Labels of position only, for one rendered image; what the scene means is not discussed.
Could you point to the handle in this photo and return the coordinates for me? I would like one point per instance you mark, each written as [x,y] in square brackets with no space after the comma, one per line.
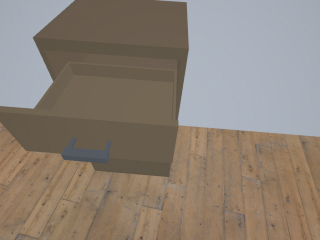
[86,155]

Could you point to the cabinet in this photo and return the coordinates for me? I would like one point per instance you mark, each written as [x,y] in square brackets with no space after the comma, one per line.
[136,33]

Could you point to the drawer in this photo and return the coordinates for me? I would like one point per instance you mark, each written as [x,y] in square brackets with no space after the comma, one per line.
[133,107]

